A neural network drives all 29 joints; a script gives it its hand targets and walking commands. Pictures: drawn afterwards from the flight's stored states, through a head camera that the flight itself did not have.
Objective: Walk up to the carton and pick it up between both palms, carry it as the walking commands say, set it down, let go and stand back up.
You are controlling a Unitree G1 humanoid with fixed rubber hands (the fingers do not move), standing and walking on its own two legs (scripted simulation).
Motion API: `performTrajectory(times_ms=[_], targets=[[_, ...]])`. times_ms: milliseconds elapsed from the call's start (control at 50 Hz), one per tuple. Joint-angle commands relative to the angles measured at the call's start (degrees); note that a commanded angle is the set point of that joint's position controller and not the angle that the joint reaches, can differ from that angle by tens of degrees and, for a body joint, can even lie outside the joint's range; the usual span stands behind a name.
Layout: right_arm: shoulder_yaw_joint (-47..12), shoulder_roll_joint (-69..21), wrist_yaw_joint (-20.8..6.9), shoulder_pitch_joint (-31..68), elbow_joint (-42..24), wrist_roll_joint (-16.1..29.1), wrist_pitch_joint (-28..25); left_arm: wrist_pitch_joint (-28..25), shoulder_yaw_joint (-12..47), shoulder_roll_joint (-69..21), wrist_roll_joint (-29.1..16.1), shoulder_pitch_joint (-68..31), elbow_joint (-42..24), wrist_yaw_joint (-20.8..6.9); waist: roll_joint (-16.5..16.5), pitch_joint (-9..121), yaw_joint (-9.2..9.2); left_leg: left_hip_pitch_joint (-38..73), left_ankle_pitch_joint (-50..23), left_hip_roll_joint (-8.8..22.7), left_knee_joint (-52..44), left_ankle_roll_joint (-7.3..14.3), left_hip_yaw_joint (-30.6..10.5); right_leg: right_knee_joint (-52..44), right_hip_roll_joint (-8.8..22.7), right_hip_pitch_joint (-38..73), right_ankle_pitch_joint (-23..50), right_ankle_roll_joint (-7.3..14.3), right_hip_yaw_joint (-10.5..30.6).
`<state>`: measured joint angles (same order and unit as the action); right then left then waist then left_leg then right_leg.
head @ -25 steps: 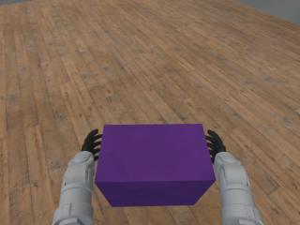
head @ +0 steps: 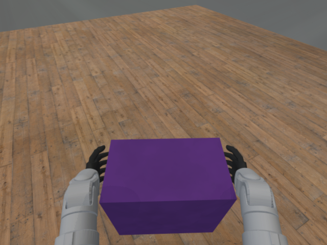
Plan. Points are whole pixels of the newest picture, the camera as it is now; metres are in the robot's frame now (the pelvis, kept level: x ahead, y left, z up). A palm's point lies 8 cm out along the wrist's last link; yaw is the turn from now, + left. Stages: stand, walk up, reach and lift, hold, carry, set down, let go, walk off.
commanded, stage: reach and lift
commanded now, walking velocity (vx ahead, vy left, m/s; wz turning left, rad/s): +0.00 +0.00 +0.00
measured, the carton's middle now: (166, 189) +0.28 +0.00 -0.03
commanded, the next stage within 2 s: hold in 0.78 s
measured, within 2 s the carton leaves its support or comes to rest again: neither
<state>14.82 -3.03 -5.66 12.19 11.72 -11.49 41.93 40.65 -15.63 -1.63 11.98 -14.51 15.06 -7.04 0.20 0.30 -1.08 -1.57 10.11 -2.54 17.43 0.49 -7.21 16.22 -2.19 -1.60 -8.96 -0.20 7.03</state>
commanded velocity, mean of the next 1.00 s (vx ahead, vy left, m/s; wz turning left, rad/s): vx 0.00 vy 0.00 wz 0.00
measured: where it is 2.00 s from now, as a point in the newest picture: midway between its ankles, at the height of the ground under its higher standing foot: outside the picture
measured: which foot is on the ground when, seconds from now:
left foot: down 0.00-1.00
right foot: down 0.00-1.00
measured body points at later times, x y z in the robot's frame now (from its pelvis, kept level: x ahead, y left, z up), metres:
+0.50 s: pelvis +0.01 -0.01 +0.00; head -0.02 -0.01 +0.45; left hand +0.29 +0.19 +0.04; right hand +0.30 -0.18 +0.03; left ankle +0.00 +0.12 -0.75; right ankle +0.01 -0.13 -0.75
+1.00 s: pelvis +0.01 +0.00 +0.00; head -0.03 +0.00 +0.45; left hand +0.28 +0.19 +0.03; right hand +0.28 -0.18 +0.03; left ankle +0.00 +0.12 -0.75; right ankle +0.01 -0.12 -0.75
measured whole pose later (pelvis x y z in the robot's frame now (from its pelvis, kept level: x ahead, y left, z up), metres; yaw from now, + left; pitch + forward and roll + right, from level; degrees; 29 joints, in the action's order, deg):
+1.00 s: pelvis +0.01 +0.00 +0.00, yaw +0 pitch -6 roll +0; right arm 11.5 -3.1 -5.9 6.6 5.0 -10.4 42.1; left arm 42.3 -13.8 -2.4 10.7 -7.1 5.0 -6.3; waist 0.3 -1.4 -0.3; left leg -0.2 10.4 -2.4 16.7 0.4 -7.0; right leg 16.2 -2.2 -0.5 -9.6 0.1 6.5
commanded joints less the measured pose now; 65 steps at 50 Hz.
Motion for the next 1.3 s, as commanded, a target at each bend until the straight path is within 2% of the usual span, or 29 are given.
performTrajectory(times_ms=[0, 140, 320, 580, 740, 1000, 1280], targets=[[-33.99, -47.92, -10.59, 31.00, -4.35, 12.06, -1.63, -0.83, 32.62, -49.50, -11.93, -28.15, -5.22, -10.10, 0.72, 10.52, 1.06, 0.59, -7.31, -2.18, -2.93, -1.00, 2.81, -1.51, -3.01, 2.44, 7.27, 0.08, -3.78], [-33.83, -47.25, -10.30, 30.11, -4.97, 11.22, -2.20, -0.66, 33.87, -49.13, -12.20, -28.17, -7.47, -9.85, 0.84, 11.94, 0.70, 1.52, -8.61, -2.28, -2.69, -1.36, 2.91, -1.30, -3.19, 2.81, 8.05, 0.05, -3.60], [-34.40, -47.23, -9.57, 28.50, -5.98, 11.20, -2.08, -0.49, 33.59, -47.47, -11.92, -26.39, -8.68, -9.64, 0.21, 11.81, 1.17, 1.46, -9.75, -2.56, -2.81, -1.21, 3.17, -1.30, -3.17, 3.65, 9.48, -0.47, -3.38], [-36.81, -45.77, -8.09, 22.84, -10.52, 11.87, -1.61, -0.01, 35.10, -44.73, -12.37, -20.47, -14.07, -8.69, 0.04, 11.64, 1.21, 2.44, -13.66, -3.01, -2.95, -1.19, 3.08, -1.39, -2.88, 5.50, 14.97, -1.03, -2.67], [-37.53, -43.90, -7.51, 20.22, -12.76, 11.78, -1.42, 0.28, 36.16, -43.55, -12.71, -17.88, -16.55, -7.93, 0.33, 10.59, 0.82, 2.55, -13.53, -3.02, -2.90, -1.26, 2.88, -1.39, -3.05, 5.26, 14.44, -0.90, -2.78], [-36.76, -43.03, -7.79, 20.98, -12.11, 11.52, -1.44, 0.23, 35.97, -43.90, -12.62, -18.50, -15.43, -7.50, 0.55, 9.30, 0.71, 1.67, -9.96, -2.81, -2.66, -1.25, 2.81, -0.90, -3.30, 3.88, 10.10, -0.50, -3.41], [-36.28, -44.40, -8.21, 22.23, -10.96, 11.35, -1.49, -0.02, 35.53, -44.85, -12.61, -20.06, -13.78, -8.03, 0.41, 9.19, 0.79, 1.77, -8.96, -2.80, -2.62, -1.08, 2.94, -0.68, -3.24, 3.63, 9.27, -0.45, -3.53]])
